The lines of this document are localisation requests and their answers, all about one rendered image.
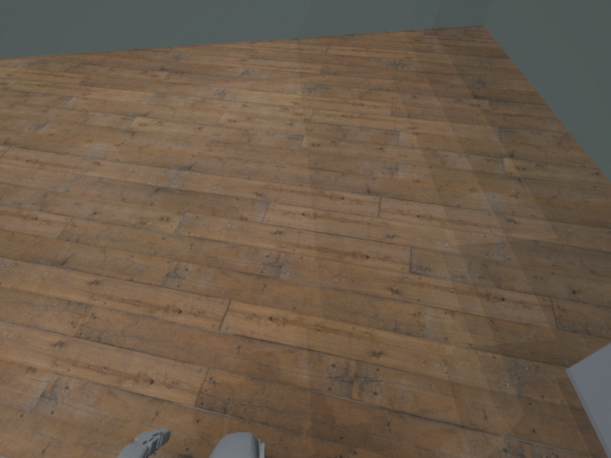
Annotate fridge door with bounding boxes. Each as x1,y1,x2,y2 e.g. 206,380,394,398
570,344,611,452

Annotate left robot thigh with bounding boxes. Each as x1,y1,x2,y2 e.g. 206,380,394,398
209,432,265,458

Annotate left robot hand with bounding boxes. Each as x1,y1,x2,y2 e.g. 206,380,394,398
117,428,171,458

